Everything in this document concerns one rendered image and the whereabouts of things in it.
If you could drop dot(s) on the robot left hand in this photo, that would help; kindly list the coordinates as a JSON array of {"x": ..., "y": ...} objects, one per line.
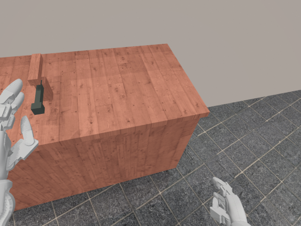
[{"x": 10, "y": 100}]

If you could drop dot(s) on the left robot forearm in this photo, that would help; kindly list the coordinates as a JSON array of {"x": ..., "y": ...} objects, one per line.
[{"x": 7, "y": 202}]

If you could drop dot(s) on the counter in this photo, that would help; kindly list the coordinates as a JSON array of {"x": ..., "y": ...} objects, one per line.
[{"x": 111, "y": 115}]

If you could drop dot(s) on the tap lever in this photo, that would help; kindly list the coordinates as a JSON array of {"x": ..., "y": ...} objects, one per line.
[{"x": 37, "y": 107}]

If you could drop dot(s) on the robot right hand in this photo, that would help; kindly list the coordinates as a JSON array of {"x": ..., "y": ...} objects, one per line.
[{"x": 231, "y": 209}]

